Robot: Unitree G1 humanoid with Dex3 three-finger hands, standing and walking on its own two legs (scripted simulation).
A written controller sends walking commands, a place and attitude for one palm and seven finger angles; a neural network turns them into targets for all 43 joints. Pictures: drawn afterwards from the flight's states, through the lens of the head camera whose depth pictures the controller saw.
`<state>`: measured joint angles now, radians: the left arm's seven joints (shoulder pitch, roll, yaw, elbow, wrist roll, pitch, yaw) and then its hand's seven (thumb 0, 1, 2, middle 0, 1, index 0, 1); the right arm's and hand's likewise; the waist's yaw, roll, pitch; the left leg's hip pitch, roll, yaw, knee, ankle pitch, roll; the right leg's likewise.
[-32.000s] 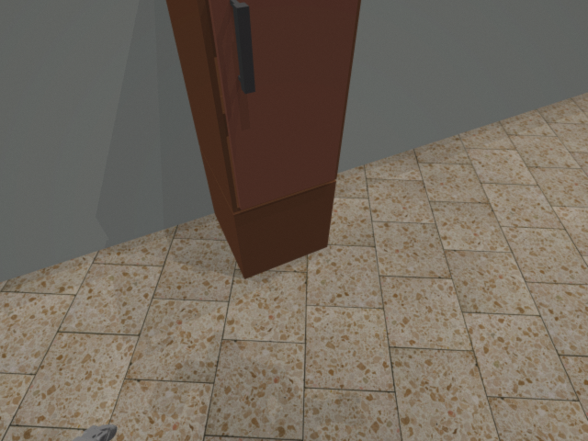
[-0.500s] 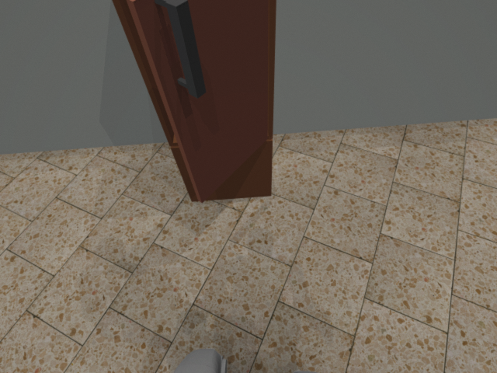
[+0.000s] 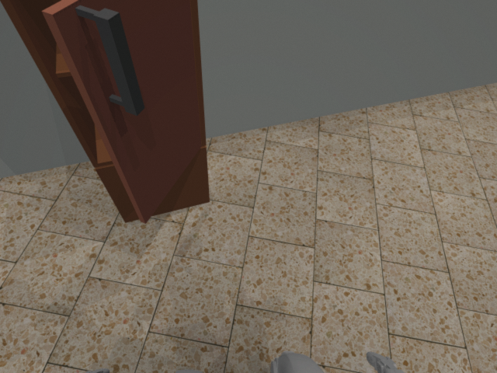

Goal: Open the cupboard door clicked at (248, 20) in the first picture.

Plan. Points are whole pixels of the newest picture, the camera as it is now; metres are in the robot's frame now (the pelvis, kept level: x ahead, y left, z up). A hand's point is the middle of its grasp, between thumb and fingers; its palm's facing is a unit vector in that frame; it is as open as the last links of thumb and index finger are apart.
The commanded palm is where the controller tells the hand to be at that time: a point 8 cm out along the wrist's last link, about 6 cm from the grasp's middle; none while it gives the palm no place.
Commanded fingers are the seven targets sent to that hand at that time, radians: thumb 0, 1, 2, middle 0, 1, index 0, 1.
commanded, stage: walk to a spot facing it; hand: left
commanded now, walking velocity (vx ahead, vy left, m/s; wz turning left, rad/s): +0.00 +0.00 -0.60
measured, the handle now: (112, 65) +0.52 +0.29 +0.16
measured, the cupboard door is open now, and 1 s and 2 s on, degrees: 48 48 48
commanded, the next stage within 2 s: none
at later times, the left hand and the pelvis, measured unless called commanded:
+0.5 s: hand (176, 346) +0.17 +0.14 -0.18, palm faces -0.34 -0.92 -0.21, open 7.4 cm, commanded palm none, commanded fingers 0.00 0.90 0.90 -0.20 -0.30 -0.20 -0.30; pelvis +0.01 -0.01 -0.01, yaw -20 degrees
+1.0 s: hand (221, 325) +0.21 +0.07 -0.16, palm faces -0.57 -0.79 -0.21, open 7.4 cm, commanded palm none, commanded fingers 0.00 0.90 0.90 -0.20 -0.30 -0.20 -0.30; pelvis +0.07 -0.07 +0.01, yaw -37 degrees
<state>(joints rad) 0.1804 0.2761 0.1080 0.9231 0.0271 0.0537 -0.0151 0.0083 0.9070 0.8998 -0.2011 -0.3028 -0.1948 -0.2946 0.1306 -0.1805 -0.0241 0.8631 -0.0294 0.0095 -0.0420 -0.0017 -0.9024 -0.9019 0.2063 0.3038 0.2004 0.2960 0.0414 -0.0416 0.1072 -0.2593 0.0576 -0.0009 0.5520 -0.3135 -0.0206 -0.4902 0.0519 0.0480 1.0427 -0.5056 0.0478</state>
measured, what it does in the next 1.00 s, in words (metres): steps on the spot, turning right: right foot, then left foot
